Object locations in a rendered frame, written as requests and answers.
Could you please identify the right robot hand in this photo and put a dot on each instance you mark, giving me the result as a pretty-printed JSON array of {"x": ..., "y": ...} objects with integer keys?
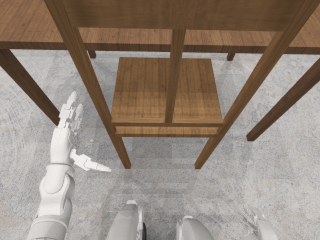
[{"x": 263, "y": 229}]

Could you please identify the left robot thigh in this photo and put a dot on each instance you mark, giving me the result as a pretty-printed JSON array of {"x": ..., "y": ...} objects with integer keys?
[{"x": 127, "y": 222}]

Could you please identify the left robot forearm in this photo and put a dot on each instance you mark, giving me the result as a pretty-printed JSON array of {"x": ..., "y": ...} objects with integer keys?
[{"x": 52, "y": 218}]

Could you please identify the chair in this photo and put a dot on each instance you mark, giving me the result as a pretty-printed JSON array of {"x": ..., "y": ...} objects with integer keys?
[{"x": 174, "y": 97}]

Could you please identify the right robot thigh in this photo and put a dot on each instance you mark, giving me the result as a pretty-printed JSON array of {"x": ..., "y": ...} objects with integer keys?
[{"x": 192, "y": 229}]

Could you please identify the table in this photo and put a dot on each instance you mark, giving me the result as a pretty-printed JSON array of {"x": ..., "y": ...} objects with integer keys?
[{"x": 28, "y": 25}]

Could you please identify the robot thigh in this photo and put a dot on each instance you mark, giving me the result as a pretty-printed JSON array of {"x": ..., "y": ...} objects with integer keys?
[
  {"x": 192, "y": 229},
  {"x": 127, "y": 222}
]

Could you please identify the left robot hand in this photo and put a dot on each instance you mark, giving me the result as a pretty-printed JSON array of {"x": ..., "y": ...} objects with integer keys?
[{"x": 65, "y": 137}]

